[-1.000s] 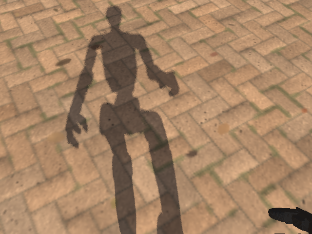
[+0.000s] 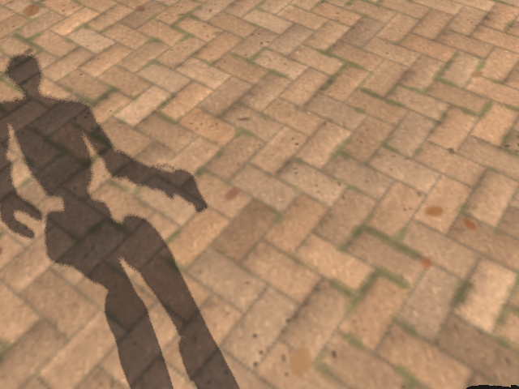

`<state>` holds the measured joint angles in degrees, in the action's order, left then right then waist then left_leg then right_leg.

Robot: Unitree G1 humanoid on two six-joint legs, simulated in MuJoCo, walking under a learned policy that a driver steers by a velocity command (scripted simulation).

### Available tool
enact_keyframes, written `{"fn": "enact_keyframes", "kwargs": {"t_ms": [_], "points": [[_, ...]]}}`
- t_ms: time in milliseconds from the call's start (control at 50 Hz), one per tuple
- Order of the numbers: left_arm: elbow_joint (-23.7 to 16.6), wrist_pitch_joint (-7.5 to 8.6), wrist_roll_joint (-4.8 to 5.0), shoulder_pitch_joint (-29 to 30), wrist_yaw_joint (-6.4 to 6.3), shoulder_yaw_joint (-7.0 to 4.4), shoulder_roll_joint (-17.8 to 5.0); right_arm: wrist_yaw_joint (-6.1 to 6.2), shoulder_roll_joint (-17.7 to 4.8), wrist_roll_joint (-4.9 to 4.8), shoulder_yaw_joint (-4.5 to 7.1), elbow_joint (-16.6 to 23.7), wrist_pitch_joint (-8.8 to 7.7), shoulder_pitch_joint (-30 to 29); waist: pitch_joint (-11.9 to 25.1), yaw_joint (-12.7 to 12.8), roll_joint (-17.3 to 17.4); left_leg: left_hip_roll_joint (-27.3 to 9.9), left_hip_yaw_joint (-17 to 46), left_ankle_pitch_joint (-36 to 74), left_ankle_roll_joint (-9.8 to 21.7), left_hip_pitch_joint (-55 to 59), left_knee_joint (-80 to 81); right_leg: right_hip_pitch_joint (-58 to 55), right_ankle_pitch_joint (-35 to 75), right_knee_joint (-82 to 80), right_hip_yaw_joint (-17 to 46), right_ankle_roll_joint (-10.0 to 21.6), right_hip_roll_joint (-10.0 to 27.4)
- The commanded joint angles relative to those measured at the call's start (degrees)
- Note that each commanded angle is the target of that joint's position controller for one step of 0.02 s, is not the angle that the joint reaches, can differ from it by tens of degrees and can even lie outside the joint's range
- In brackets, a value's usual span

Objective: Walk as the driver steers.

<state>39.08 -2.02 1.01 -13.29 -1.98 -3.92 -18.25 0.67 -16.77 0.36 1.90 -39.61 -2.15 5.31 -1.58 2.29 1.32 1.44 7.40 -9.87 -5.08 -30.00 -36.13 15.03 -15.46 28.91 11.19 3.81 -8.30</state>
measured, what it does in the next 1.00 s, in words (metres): steps on the spot, turning left: left foot, then right foot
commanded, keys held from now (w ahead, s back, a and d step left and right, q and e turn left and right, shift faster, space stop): e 0.04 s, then no key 0.08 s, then q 0.88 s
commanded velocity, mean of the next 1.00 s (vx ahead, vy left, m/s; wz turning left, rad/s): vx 0.02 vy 0.00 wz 0.23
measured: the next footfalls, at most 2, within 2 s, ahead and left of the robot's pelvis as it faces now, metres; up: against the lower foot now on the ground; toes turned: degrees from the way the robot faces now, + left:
left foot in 0.04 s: +0.15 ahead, +0.13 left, +0.00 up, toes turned -8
right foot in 0.36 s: +0.07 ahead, -0.12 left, +0.00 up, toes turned +3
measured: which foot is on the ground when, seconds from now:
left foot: up 0.00-0.02, down 0.04-0.40, up 0.42-0.70, down 0.72-1.00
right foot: down 0.00-0.06, up 0.08-0.34, down 0.36-0.72, up 0.74-1.00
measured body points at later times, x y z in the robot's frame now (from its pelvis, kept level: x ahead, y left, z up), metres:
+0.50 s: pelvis +0.05 +0.01 +0.00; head +0.08 +0.00 +0.45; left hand +0.17 +0.29 -0.10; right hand +0.18 -0.28 -0.11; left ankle +0.06 +0.13 -0.69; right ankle +0.03 -0.12 -0.74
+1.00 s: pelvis +0.04 +0.06 +0.01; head +0.08 +0.09 +0.45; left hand +0.10 +0.38 -0.10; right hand +0.28 -0.17 -0.07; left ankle +0.04 +0.14 -0.74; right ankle +0.11 -0.10 -0.68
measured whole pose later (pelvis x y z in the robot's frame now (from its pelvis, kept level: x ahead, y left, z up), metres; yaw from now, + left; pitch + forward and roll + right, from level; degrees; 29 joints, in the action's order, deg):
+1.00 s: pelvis +0.04 +0.06 +0.01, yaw +19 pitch +2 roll -2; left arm 41.9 -0.8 -0.1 -6.8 -2.2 -4.7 -18.2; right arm 1.3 -17.8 -0.5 3.5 -36.4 1.6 10.3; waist -3.4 -0.7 -1.0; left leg 4.3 7.1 -10.4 3.4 -16.4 -25.6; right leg 27.3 -21.3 51.9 4.8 -5.4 -0.7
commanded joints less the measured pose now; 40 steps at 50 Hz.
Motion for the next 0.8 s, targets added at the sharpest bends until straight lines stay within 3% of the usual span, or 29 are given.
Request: {"fn": "enact_keyframes", "kwargs": {"t_ms": [20,40,60,80,100,120,140,160,220,240,280,340,360,380,400,420,440,460,480,520,560,600,640,700,720,740,760,780,800], "points": [[-4.6,0.16,0.17,3.0,-0.43,-2.01,-7.9,-0.17,-6.9,-0.14,2.60,3.6,-1.74,1.2,7.0,-3.2,-9.9,0.8,-0.8,3.6,2.2,8.2,10.3,-5.9,23.7,0.3,15.1,5.0,12.9],[-5.2,0.22,0.03,3.4,-0.37,-1.63,-6.7,0.04,-7.9,0.24,3.02,3.3,-2.16,2.9,7.6,-4.0,-8.9,-2.5,0.4,12.1,4.0,15.0,15.1,-3.3,18.6,3.5,14.3,3.0,10.7],[-5.5,0.48,-1.14,0.4,-0.19,-0.61,-3.4,0.57,-11.4,1.17,3.63,3.7,-2.01,4.2,11.5,-2.4,0.3,-14.2,9.7,27.9,8.7,24.5,14.3,1.9,1.9,14.0,7.8,0.0,6.1],[-6.1,0.55,-0.57,-4.6,-0.26,-0.50,-3.2,0.56,-12.7,2.70,4.02,2.3,-0.97,5.3,12.1,0.7,15.1,-24.1,25.0,38.7,19.9,31.1,14.6,13.8,-25.3,23.9,0.5,-3.7,-1.6],[-4.3,0.64,-1.20,-6.9,-0.22,-1.52,-8.0,0.41,-9.4,1.30,3.45,2.9,-0.69,5.8,12.6,-0.5,11.9,-25.8,28.6,33.2,22.8,30.7,15.0,16.6,-25.3,34.5,0.2,-6.2,2.1],[-3.2,0.13,-0.54,-4.2,-0.26,-2.41,-10.2,0.42,-6.7,0.82,2.69,3.5,-0.56,4.7,10.4,-1.7,6.9,-22.2,21.5,29.5,20.8,28.3,14.0,17.2,-21.2,39.4,-0.1,-7.3,3.1],[-2.4,-0.68,-0.45,-2.6,-0.65,-2.32,-9.0,0.24,-5.7,0.74,2.24,3.5,-0.25,3.5,9.0,-1.7,3.8,-18.2,16.5,25.5,18.5,25.5,13.9,16.5,-18.3,40.5,-0.5,-8.2,3.5],[-2.6,-1.22,-0.82,-1.3,-0.88,-1.98,-7.8,0.13,-5.2,0.21,1.86,3.3,0.00,2.1,7.4,-1.7,3.7,-16.7,14.5,22.3,17.8,22.7,14.6,15.8,-16.3,39.6,-0.1,-8.7,4.1],[-2.1,-1.15,-1.32,-1.3,-0.10,0.24,-1.0,-0.61,-3.6,0.35,1.03,2.3,0.83,-1.1,6.1,0.2,7.9,-9.1,6.4,16.8,14.8,16.1,16.6,5.2,-13.2,20.6,-6.8,-9.6,6.4],[-2.3,-0.81,-1.45,0.6,0.06,0.46,-0.6,-0.66,-5.2,-0.04,1.67,2.1,1.23,0.1,5.8,-1.3,9.7,-8.6,7.1,16.4,15.2,17.2,16.4,3.7,-12.9,14.8,-8.1,-9.7,6.3],[-2.1,-0.39,-0.83,1.8,0.17,-0.23,-2.7,-0.54,-8.9,-0.44,2.92,1.6,1.84,3.0,6.6,-3.0,10.8,-10.1,11.1,14.1,16.6,20.1,15.9,2.1,-8.5,7.7,-8.1,-9.2,5.6],[-0.5,0.13,-0.67,-0.5,0.16,-0.96,-3.8,-0.05,-9.8,-1.71,3.32,1.9,2.34,2.6,6.3,-1.4,9.1,-9.8,14.4,7.5,15.1,17.6,15.6,-4.3,2.0,-5.7,-9.1,-5.9,4.8],[-0.6,0.31,-1.08,-0.4,0.03,-1.37,-5.3,0.18,-9.2,-1.95,3.19,1.7,2.22,3.4,6.6,-1.4,7.6,-8.9,14.2,3.8,13.1,13.7,15.0,-8.6,4.3,-6.2,-7.6,-4.2,7.1],[-1.0,0.36,-1.97,-1.7,-0.32,-1.79,-7.2,0.15,-7.8,-1.53,2.79,2.0,1.83,3.2,7.5,-0.9,4.0,-7.1,11.9,-0.2,10.6,8.3,11.6,-13.2,7.2,-5.8,-3.8,-1.6,12.9],[0.4,0.12,-2.46,-1.5,-0.18,-2.89,-10.4,0.03,-5.5,-1.72,2.51,3.4,1.45,2.3,5.3,-2.7,-10.3,-0.1,1.7,-8.4,7.3,3.6,5.8,-10.0,7.0,-7.5,1.4,2.9,17.8],[-0.7,0.32,-2.91,0.3,-0.05,-2.57,-8.6,0.03,-6.7,-1.32,2.73,3.1,1.28,1.9,3.7,-1.1,-13.6,2.3,-2.7,-14.5,5.0,1.7,-2.1,-8.2,10.6,-11.3,7.0,7.3,23.6],[-1.5,0.76,-3.35,2.1,-0.37,-2.15,-7.3,-0.01,-8.3,-1.24,3.66,3.0,1.36,2.1,3.0,-0.7,-13.6,1.4,-3.7,-21.3,3.7,-0.7,-13.0,-7.9,18.1,-11.8,9.1,10.1,27.6],[-1.9,1.31,-3.11,3.0,-0.73,-1.74,-6.2,0.19,-8.8,-1.42,4.42,1.9,1.96,3.8,3.0,-1.3,-10.9,1.1,-3.0,-23.7,2.6,-2.0,-21.9,-8.1,25.3,-11.0,7.9,11.0,28.1],[-1.9,1.89,-2.07,4.9,-0.84,-1.56,-5.7,0.36,-8.3,-1.42,4.62,1.3,2.79,5.9,2.5,-2.6,-9.0,0.1,-1.9,-22.3,1.7,-3.8,-25.9,-9.0,29.5,-9.6,5.3,10.2,27.6],[-1.4,2.17,-1.03,5.9,-0.90,-1.54,-5.4,0.41,-5.5,-1.54,3.88,1.3,3.91,6.3,1.8,-2.8,-8.5,-1.2,-2.9,-18.2,0.5,-5.7,-25.0,-11.3,33.3,-8.1,-0.4,8.2,24.8],[-0.6,1.50,-0.98,5.0,-0.95,-1.96,-6.0,-0.25,-4.1,-1.76,3.13,2.9,4.11,3.9,2.3,-1.5,-9.9,-2.1,-5.8,-15.1,-0.3,-3.7,-19.0,-12.5,33.7,-7.6,-4.0,7.7,23.3],[-0.3,0.75,-1.00,4.3,-1.00,-2.49,-7.3,-1.32,-3.7,-1.98,2.64,4.7,4.09,1.8,3.7,-0.1,-11.4,-2.6,-8.1,-13.6,0.1,1.5,-11.6,-12.2,33.6,-7.0,-6.2,7.5,23.4],[0.1,0.42,-0.55,3.6,-0.80,-2.98,-8.8,-2.18,-5.2,-2.08,3.08,5.5,4.21,2.1,4.4,0.0,-11.9,-2.1,-9.9,-12.4,1.2,5.5,-5.8,-12.1,33.1,-5.8,-6.5,7.3,24.6],[1.0,1.29,0.91,3.9,-0.31,-2.81,-8.3,-2.08,-7.0,-1.38,4.29,4.3,4.56,7.6,5.0,-3.2,-9.0,0.5,-11.7,0.5,5.2,17.0,9.5,-7.0,25.7,1.9,-10.2,2.9,22.9],[2.2,1.96,-0.22,0.4,0.20,-2.37,-6.5,-1.25,-10.5,-1.34,5.49,4.4,4.58,9.8,6.9,-3.4,-0.8,-3.2,-4.2,16.1,7.9,26.6,12.9,0.2,14.8,11.7,-14.9,-1.8,19.2],[-0.7,2.32,-3.84,1.4,0.59,-0.70,-2.0,-0.28,-18.2,-0.66,6.86,6.2,4.47,10.7,7.9,-2.2,17.6,-20.2,19.1,42.9,18.3,35.5,12.0,17.9,-21.7,29.6,-17.6,-8.2,10.5],[-2.1,2.52,-2.55,7.0,0.24,-1.29,-4.4,-1.15,-15.4,1.09,5.89,6.2,3.15,13.4,12.8,-7.2,11.6,-24.6,25.1,39.3,27.1,32.3,14.4,20.3,-27.0,39.1,-7.9,-8.4,7.8],[-2.1,2.18,-0.92,8.2,0.05,-1.87,-6.2,-1.49,-13.9,1.04,5.38,6.1,2.05,10.9,9.0,-6.0,6.8,-21.6,20.0,33.3,25.5,30.0,15.3,21.8,-23.1,42.5,-6.5,-7.8,9.2],[-1.5,1.88,-0.71,7.7,-0.30,-2.12,-6.4,-1.16,-12.4,-0.03,5.17,6.0,1.58,7.7,6.6,-4.5,4.6,-18.0,15.9,26.6,22.1,27.9,15.5,22.2,-17.9,41.2,-6.1,-7.3,10.2]]}}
